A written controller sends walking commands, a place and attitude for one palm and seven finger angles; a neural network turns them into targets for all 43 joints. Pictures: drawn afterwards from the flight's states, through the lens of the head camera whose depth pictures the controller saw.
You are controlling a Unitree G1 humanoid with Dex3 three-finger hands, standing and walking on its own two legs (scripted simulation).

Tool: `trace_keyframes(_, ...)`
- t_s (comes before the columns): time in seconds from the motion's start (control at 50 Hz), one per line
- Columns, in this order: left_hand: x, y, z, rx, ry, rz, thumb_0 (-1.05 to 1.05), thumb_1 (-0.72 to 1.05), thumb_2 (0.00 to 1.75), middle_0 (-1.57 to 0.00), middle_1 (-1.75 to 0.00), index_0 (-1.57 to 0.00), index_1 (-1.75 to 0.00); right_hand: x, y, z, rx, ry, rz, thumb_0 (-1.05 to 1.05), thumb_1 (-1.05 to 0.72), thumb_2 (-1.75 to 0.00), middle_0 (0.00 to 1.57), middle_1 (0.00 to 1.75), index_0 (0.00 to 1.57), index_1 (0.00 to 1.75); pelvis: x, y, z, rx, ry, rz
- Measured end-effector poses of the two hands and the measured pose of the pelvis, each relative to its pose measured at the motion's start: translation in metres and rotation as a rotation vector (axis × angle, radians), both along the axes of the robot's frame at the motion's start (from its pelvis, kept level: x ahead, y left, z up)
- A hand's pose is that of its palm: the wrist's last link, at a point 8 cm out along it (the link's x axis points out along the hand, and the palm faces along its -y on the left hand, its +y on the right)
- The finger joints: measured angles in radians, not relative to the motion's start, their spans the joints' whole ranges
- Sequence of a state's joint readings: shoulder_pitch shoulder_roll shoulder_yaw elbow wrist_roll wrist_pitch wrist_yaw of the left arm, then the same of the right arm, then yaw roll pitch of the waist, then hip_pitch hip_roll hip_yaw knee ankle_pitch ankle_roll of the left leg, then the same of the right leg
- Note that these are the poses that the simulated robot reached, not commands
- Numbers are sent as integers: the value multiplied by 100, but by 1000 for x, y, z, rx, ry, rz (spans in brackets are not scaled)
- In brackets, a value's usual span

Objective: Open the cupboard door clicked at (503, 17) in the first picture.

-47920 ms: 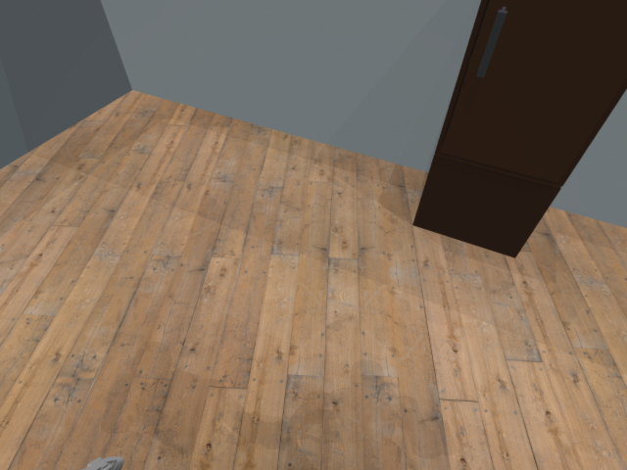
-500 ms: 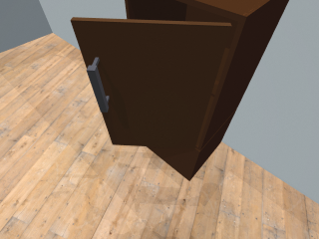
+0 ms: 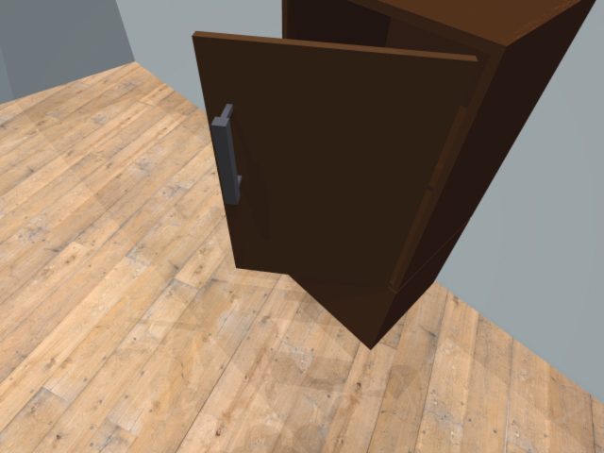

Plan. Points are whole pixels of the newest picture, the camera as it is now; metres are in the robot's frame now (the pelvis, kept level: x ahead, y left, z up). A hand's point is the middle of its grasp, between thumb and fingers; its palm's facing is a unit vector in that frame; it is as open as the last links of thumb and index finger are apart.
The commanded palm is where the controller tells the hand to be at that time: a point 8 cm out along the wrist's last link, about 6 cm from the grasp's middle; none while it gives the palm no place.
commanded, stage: come to a stop and stand still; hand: left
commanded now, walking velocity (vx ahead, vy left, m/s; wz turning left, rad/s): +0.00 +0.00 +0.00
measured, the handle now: (230, 156) +0.56 +0.18 +0.06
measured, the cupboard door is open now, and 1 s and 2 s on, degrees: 39 39 39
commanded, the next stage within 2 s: look again from close up in 0.42 s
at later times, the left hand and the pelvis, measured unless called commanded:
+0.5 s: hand out of the picture -0.06 +0.14 -0.17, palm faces +0.05 -0.99 -0.13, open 7.4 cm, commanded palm none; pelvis -0.03 -0.01 +0.01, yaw +1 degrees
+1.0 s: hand out of the picture +0.00 +0.19 -0.16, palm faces +0.01 -0.98 -0.22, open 7.4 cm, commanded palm none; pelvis -0.02 +0.01 +0.00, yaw +0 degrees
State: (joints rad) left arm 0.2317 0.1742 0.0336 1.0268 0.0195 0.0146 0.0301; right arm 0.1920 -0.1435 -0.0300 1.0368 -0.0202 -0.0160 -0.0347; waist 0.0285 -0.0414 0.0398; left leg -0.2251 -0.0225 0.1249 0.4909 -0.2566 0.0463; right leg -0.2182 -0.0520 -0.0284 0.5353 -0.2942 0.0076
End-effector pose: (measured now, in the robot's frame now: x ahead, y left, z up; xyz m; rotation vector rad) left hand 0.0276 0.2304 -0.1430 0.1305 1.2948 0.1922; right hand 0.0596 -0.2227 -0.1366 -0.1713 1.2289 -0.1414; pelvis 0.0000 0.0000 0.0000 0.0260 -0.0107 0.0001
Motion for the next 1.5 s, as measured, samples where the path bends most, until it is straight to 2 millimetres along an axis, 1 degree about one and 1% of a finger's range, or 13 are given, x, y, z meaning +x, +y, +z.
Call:
trace_keyframes(0.14,-46,-15,5,-26,90,-16,0,92,90,-20,-30,-19,-30,-16,-5,3,12,5,-20,0,-94,-90,20,29,20,30,-11,-2,6,-16,-15,-3)
trace_keyframes(0.28,-74,-29,2,-64,129,0,0,91,90,-20,-30,-20,-30,-60,-8,2,10,107,-21,0,-93,-90,20,29,20,30,-19,-5,9,-19,-18,4)
trace_keyframes(0.48,-91,-39,-1,-88,157,6,0,91,90,-20,-30,-20,-30,-120,11,0,51,245,-61,1,-92,-90,19,29,20,30,-26,-7,9,-23,-16,9)
trace_keyframes(0.62,-89,-31,-4,-64,146,-26,0,91,90,-20,-30,-20,-30,-128,23,-10,83,233,-69,1,-91,-90,20,29,20,30,-31,1,1,-44,-3,14)
trace_keyframes(0.78,-58,-4,4,-2,58,-34,0,91,90,-20,-30,-20,-30,-101,33,-18,97,140,-47,1,-92,-90,20,29,20,30,-26,11,-1,-27,-7,6)
trace_keyframes(0.92,-39,7,10,19,20,-48,0,91,90,-20,-30,-19,-30,-81,20,-13,64,103,-37,2,-93,-90,20,29,20,30,-20,14,2,-19,-8,-4)
trace_keyframes(1.14,-28,7,8,13,31,-62,0,91,90,-20,-30,-20,-30,-52,-2,-2,7,66,-18,1,-91,-90,20,29,20,30,-14,10,4,-25,-9,-8)
trace_keyframes(1.16,-18,8,12,3,-20,-3,1,91,90,-20,-30,-20,-30,-47,-4,1,-1,35,-22,1,-91,-90,20,29,20,30,-14,9,4,-27,-7,0)
trace_keyframes(1.28,93,15,114,33,-819,71,2,87,88,-20,-32,-20,-32,20,-19,30,-63,-366,37,1,-91,-90,20,29,20,30,-15,3,-6,-22,19,51)
trace_keyframes(1.34,122,13,144,-4,-1113,-2,1,82,86,-21,-35,-20,-35,59,-27,41,-67,-523,74,1,-91,-90,20,29,20,30,-20,-3,-17,-25,76,46)
trace_keyframes(1.4,124,7,143,-52,-1269,-150,1,77,84,-21,-39,-20,-39,95,-35,49,-74,-655,120,1,-91,-90,20,29,20,30,-26,-11,-36,-26,135,37)
trace_keyframes(1.46,109,6,121,-105,-1260,-253,0,70,81,-21,-43,-21,-43,123,-41,52,-84,-752,167,1,-91,-90,20,29,20,30,-30,-18,-56,-28,174,37)
trace_keyframes(1.5,95,11,106,-127,-1219,-225,1,66,80,-22,-46,-22,-46,137,-42,52,-92,-790,189,1,-91,-90,20,29,20,30,-30,-22,-66,-34,189,42)
